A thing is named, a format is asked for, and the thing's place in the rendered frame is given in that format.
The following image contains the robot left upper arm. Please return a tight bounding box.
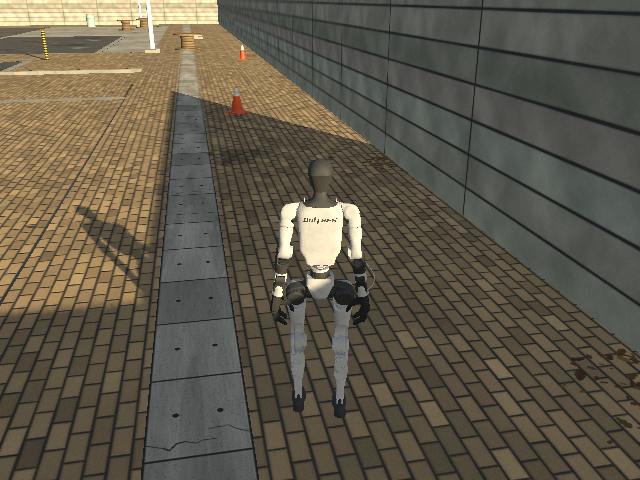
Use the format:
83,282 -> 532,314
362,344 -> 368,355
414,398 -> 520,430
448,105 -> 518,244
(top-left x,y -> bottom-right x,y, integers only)
278,202 -> 300,259

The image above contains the right robot forearm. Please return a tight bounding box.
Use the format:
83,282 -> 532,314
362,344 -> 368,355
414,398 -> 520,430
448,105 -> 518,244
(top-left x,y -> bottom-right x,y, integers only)
351,245 -> 369,297

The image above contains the left robot forearm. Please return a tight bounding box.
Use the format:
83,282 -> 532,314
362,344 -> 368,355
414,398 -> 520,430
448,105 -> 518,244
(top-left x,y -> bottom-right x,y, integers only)
272,244 -> 289,297

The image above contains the left robot foot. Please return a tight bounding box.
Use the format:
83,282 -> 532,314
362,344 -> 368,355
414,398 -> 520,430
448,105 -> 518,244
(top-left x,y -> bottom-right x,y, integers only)
292,386 -> 306,412

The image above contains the humanoid robot torso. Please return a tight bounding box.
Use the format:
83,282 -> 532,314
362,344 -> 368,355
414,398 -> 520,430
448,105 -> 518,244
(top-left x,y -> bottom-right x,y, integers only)
297,197 -> 344,300

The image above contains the robot right upper arm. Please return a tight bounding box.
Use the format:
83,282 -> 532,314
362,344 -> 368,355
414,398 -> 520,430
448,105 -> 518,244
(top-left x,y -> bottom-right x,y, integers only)
341,202 -> 362,259

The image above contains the robot left hand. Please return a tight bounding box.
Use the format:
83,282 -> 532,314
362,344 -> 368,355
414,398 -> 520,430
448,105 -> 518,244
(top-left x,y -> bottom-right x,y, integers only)
270,295 -> 294,325

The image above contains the robot right hand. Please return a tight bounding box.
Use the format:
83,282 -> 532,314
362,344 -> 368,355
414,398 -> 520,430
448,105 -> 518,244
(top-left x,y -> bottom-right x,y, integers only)
346,295 -> 370,325

